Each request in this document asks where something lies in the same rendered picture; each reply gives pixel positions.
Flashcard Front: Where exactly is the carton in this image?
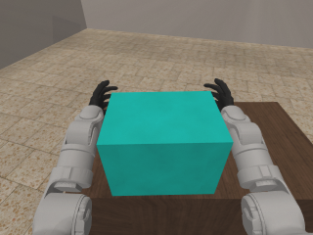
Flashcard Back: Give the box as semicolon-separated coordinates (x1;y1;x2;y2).
96;91;234;196

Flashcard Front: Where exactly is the robot left forearm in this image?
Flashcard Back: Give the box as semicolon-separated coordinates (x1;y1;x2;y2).
32;105;105;233

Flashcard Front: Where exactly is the robot left hand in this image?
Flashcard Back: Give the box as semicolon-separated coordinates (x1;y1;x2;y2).
89;80;118;115

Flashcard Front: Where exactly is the robot right hand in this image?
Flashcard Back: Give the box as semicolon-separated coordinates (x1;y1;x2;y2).
203;78;234;113

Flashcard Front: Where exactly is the right robot upper arm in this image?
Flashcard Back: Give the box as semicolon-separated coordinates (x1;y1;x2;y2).
241;190;313;235

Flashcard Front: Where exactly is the robot right forearm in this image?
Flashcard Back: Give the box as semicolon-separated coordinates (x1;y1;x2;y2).
220;105;305;229

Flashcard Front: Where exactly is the left robot upper arm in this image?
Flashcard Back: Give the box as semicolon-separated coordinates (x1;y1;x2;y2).
32;192;92;235

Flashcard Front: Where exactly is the pedestal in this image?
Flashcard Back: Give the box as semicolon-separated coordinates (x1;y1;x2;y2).
66;102;313;235

